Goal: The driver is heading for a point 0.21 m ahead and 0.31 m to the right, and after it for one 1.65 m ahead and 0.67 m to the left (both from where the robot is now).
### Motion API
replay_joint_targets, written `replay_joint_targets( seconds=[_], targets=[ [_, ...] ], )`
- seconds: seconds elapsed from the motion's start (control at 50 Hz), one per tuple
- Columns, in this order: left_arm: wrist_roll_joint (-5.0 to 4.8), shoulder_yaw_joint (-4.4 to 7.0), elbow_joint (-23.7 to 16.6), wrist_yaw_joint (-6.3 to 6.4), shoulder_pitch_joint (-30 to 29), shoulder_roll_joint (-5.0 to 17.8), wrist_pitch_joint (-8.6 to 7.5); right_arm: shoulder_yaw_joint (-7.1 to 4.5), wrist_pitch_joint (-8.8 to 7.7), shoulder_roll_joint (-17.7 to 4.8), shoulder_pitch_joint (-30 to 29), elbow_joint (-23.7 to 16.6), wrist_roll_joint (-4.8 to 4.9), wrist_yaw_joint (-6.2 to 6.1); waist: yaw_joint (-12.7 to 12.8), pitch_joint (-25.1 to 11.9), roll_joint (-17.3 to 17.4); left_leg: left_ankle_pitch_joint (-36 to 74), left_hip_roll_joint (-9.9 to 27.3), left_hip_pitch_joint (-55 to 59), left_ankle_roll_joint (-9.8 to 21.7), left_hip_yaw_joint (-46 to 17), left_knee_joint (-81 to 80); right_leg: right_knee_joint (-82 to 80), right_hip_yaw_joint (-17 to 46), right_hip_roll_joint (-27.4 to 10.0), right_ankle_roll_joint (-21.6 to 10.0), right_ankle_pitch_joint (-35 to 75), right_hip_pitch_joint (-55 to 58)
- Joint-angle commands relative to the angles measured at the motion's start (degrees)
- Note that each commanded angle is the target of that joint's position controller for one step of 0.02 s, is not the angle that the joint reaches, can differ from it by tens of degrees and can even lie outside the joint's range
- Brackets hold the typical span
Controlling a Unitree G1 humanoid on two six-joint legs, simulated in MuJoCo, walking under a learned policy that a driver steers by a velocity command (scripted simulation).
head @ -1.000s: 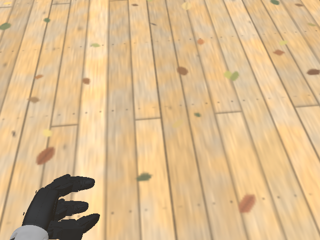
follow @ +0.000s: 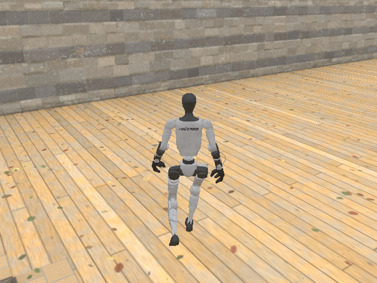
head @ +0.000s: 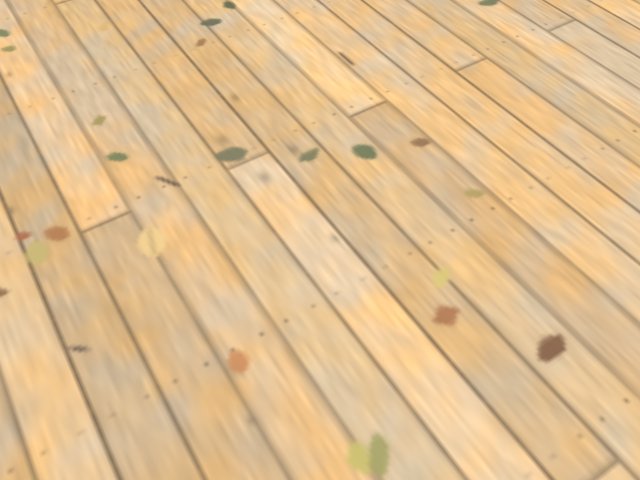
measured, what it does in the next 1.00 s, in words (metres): walks ahead, turning left: left foot, then right foot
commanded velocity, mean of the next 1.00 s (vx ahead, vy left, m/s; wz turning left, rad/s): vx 0.51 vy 0.00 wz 0.54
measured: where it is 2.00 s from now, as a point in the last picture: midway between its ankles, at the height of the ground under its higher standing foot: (119, 238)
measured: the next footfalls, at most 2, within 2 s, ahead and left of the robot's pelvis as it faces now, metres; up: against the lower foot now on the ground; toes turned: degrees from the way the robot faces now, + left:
left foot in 0.38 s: +0.60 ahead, +0.08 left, +0.00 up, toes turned +7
right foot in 0.84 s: +0.76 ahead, -0.06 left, +0.00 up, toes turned +41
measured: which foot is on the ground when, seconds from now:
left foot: up 0.00-0.36, down 0.38-0.84, up 0.86-1.00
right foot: down 0.00-0.36, up 0.38-0.82, down 0.84-1.00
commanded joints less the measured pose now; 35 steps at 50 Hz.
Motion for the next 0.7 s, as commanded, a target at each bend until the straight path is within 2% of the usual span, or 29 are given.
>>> replay_joint_targets(
  seconds=[0.02, 0.04, 0.06, 0.08, 0.1, 0.12, 0.16, 0.18, 0.2, 0.22, 0.26, 0.3, 0.32, 0.34, 0.36, 0.38, 0.4, 0.42, 0.44, 0.46, 0.48, 0.5, 0.52, 0.54, 0.56, 0.6, 0.64, 0.66, 0.7],
  targets=[
    [0.79, 4.71, 1.6, 2.00, 15.4, 12.8, 0.32, -0.27, -4.13, -7.7, -6.0, -11.7, 0.48, -0.06, 3.4, -9.8, 3.1, 0.7, -1.0, -46.8, 1.8, -10.6, 17.4, -30.8, 49.7, -21.2, -12.4, -6.0, 45.4],
    [0.67, 3.69, 2.6, 2.33, 13.8, 9.7, -0.76, 0.19, -3.74, -6.5, -6.2, -10.7, -0.19, -0.25, 0.4, -5.9, 6.8, 2.2, 1.8, -42.3, 1.9, -10.1, 11.9, -30.7, 42.8, -19.3, -9.6, -1.9, 35.9],
    [0.62, 2.78, 2.1, 2.78, 11.7, 7.7, -2.06, 0.54, -2.61, -5.9, -5.2, -9.8, -1.10, -0.14, -1.6, -5.0, 7.6, 2.8, 3.3, -37.4, 1.9, -10.1, 8.8, -30.2, 37.5, -17.8, -8.0, 3.2, 28.8],
    [0.33, 1.69, 2.4, 2.89, 10.6, 5.3, -3.20, 0.78, -1.15, -5.5, -4.0, -8.8, -1.50, 0.30, -3.1, -3.9, 7.4, 3.0, 4.7, -33.5, 1.5, -10.0, 6.1, -31.6, 33.1, -16.1, -6.6, 6.7, 22.9],
    [0.00, 1.12, 2.8, 2.71, 10.8, 4.3, -4.12, 0.91, -0.07, -5.0, -3.4, -8.2, -1.19, 0.96, -3.7, -3.3, 6.8, 3.2, 5.6, -31.9, 1.2, -9.9, 3.0, -33.2, 28.9, -14.9, -5.4, 7.5, 19.6],
    [-0.09, 1.17, 3.6, 2.35, 12.3, 4.9, -4.99, 1.08, 0.51, -4.6, -5.6, -9.0, -0.89, 1.48, -3.1, -1.1, 5.0, 4.0, 6.5, -32.5, 1.1, -9.2, -1.0, -34.6, 26.4, -14.6, -4.7, 11.3, 17.3],
    [-0.17, 1.38, 5.0, 1.57, 15.5, 5.6, -5.90, 1.42, 0.73, -4.2, -13.4, -11.2, 0.14, 2.05, 0.0, 3.0, 3.2, 12.2, 5.9, -36.3, 2.5, -6.5, -10.6, -37.8, 18.3, -11.8, -0.6, 20.6, 18.3],
    [-0.15, 1.29, 5.2, 1.23, 15.5, 5.5, -5.95, 1.31, 0.96, -4.3, -14.5, -10.6, 0.79, 2.24, 0.9, 2.4, 3.5, 16.7, 4.0, -37.1, 3.9, -4.8, -12.9, -38.6, 13.3, -8.6, 2.5, 23.8, 21.4],
    [-0.28, 0.97, 5.1, 0.99, 16.6, 5.1, -6.46, 1.84, 0.49, -2.9, -15.8, -11.6, 1.02, 2.64, 1.5, 3.0, 1.0, 21.7, 3.4, -35.4, 5.0, -4.7, -19.5, -38.3, 10.2, -8.6, 4.3, 30.9, 20.6],
    [-0.35, 0.70, 5.8, 1.01, 17.4, 4.4, -6.79, 2.04, 0.07, -2.6, -18.1, -12.0, 1.38, 2.91, 2.5, 3.6, 0.9, 25.6, 1.8, -34.0, 5.8, -2.6, -23.9, -39.3, 7.6, -8.3, 6.1, 36.3, 21.7],
    [-0.41, 0.13, 7.0, 1.56, 18.9, 4.0, -7.14, 2.41, -0.76, -1.8, -20.2, -11.8, 1.04, 3.20, 3.4, 3.8, 1.6, 33.9, -1.7, -30.7, 7.4, 1.3, -32.2, -39.8, 4.1, -9.1, 8.1, 48.2, 25.3],
    [-0.27, -0.07, 7.3, 2.78, 18.6, 5.5, -7.55, 2.04, -1.46, -3.1, -16.5, -9.9, 0.38, 3.42, 1.5, 0.3, -0.7, 38.7, -6.5, -26.6, 8.5, 4.4, -37.3, -33.6, 1.3, -10.3, 10.6, 66.4, 32.7],
    [-0.38, 0.18, 6.8, 3.72, 17.3, 6.7, -7.47, 1.50, -1.65, -4.6, -12.8, -8.3, -0.07, 3.50, -0.5, -2.4, -2.6, 38.1, -8.8, -22.1, 8.5, 5.2, -38.3, -27.6, 0.2, -11.0, 12.0, 72.1, 34.4],
    [-0.31, 0.46, 6.1, 4.66, 15.2, 7.6, -7.02, 0.54, -1.62, -6.9, -5.6, -5.7, -0.52, 3.45, -3.9, -5.9, -4.0, 35.4, -11.8, -14.8, 8.5, 5.5, -38.3, -17.9, -0.4, -11.3, 13.5, 76.0, 33.9],
    [-0.11, 0.74, 5.0, 5.40, 12.0, 8.6, -6.50, -0.68, -1.30, -9.5, 4.7, -2.5, -0.91, 3.24, -9.0, -9.6, -5.1, 33.8, -12.8, -4.6, 9.2, 3.7, -37.8, -4.0, -0.5, -12.0, 15.0, 75.7, 29.6],
    [-0.85, 1.55, 3.3, 5.63, 5.1, 10.5, -5.97, -2.12, -1.14, -12.1, 16.4, 0.5, -0.97, 2.53, -17.0, -11.1, -3.3, 38.7, -8.1, 4.9, 13.5, -2.5, -43.0, 20.5, -2.1, -8.6, 16.5, 59.5, 21.2],
    [0.30, 0.31, 1.9, 4.77, 4.2, 3.3, -5.92, -2.96, -0.96, -14.8, 19.3, 2.6, 0.13, 1.57, -14.6, -11.5, 12.8, 67.1, 1.0, 16.8, 17.2, -10.0, -37.3, 48.3, -2.4, 2.4, 16.8, -17.9, 2.2],
    [-2.21, -1.13, -0.7, 5.22, 15.9, -0.3, -5.57, -3.77, -1.23, -18.1, 13.3, 0.1, -0.67, 1.54, -4.9, -25.6, 12.4, 87.2, 15.4, 31.7, 28.3, -33.5, -34.7, 62.7, 9.5, 0.8, 17.4, -21.2, -11.6],
    [-0.77, -1.81, -1.9, 4.86, 14.1, 3.3, -5.59, -4.54, -0.24, -16.4, 7.0, -4.5, 0.83, 0.85, -6.4, -30.5, 1.9, 69.4, 15.9, 27.9, 30.0, -40.4, -42.5, 59.1, 13.7, -2.3, 15.9, -11.7, -12.0],
    [0.46, -2.11, -2.8, 4.05, 10.7, 4.1, -5.40, -3.78, 0.81, -12.8, 0.9, -6.2, 1.63, -0.03, -3.4, -20.6, -3.4, 52.1, 12.6, 14.7, 28.0, -37.9, -47.9, 52.3, 14.0, -5.4, 14.2, -7.7, -10.9],
    [1.80, -1.92, -3.3, 3.60, 7.5, 4.3, -4.86, -2.84, 1.56, -9.4, -1.1, -6.3, 1.89, -0.25, -1.5, -11.8, -7.8, 45.6, 9.2, 1.9, 25.8, -34.9, -51.8, 46.6, 12.4, -6.6, 14.2, -7.7, -9.6],
    [2.51, -1.94, -4.1, 3.47, 6.4, 4.3, -3.54, -2.48, 1.57, -8.6, -0.2, -6.1, 1.76, -0.39, -0.8, -7.5, -8.6, 49.7, 7.4, -6.1, 24.6, -32.5, -52.9, 41.3, 12.0, -7.6, 14.7, -8.4, -7.4],
    [2.56, -2.18, -4.9, 3.58, 6.2, 3.8, -1.75, -2.39, 1.50, -8.8, 0.6, -5.6, 1.53, -0.23, 0.4, -5.4, -8.3, 52.1, 5.8, -12.7, 23.8, -29.9, -53.6, 35.4, 11.9, -8.5, 15.4, -9.2, -4.2],
    [2.47, -2.65, -5.5, 3.93, 6.2, 2.7, -0.52, -2.68, 1.19, -10.1, 0.3, -5.7, 1.12, 0.18, 1.2, -4.9, -7.3, 54.6, 3.6, -18.5, 22.9, -27.4, -53.4, 29.4, 11.2, -8.9, 15.9, -9.8, -0.6],
    [2.32, -3.09, -6.2, 4.12, 5.9, 1.7, 0.00, -3.19, 0.89, -11.7, -0.4, -6.2, 0.58, 0.45, 1.7, -6.5, -5.8, 57.7, 1.3, -20.9, 21.7, -25.7, -52.2, 24.3, 10.2, -8.5, 16.1, -8.7, 2.3],
    [1.41, -3.45, -7.3, 4.16, 4.9, 1.3, 0.46, -3.70, 1.17, -12.3, -0.5, -6.9, 0.34, 0.36, 1.4, -10.0, -1.4, 59.7, -1.4, -19.9, 18.5, -24.5, -49.6, 16.8, 9.8, -7.7, 16.2, -3.1, 4.0],
    [1.01, -3.53, -8.3, 4.08, 2.1, 1.9, 0.93, -4.09, 2.24, -12.1, -0.8, -7.9, 1.10, -0.07, 0.1, -12.4, 2.1, 52.4, -3.5, -17.5, 14.6, -25.0, -47.9, 12.0, 10.7, -7.2, 15.9, 2.5, 4.2],
    [0.95, -3.55, -9.0, 4.03, 0.1, 2.3, 1.12, -4.33, 2.92, -12.1, -0.6, -8.4, 1.47, -0.32, -0.9, -12.6, 3.4, 47.3, -4.4, -16.0, 13.0, -26.3, -47.5, 9.9, 11.3, -6.9, 15.8, 3.9, 3.5],
    [0.65, -3.64, -10.1, 3.94, -3.8, 2.8, 1.09, -4.90, 4.16, -12.5, -0.1, -9.2, 1.58, -0.66, -2.9, -11.5, 5.3, 37.3, -4.8, -12.8, 11.6, -30.2, -47.2, 5.7, 12.7, -6.1, 15.8, 3.9, 1.6]
  ],
)
Velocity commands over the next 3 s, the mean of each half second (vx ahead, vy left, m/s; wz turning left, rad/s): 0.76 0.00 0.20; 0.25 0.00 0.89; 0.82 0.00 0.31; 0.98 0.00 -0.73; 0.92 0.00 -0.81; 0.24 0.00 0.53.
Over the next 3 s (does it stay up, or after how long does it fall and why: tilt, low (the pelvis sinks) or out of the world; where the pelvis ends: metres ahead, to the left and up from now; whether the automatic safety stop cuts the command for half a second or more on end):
stays up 1.70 0.73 0.04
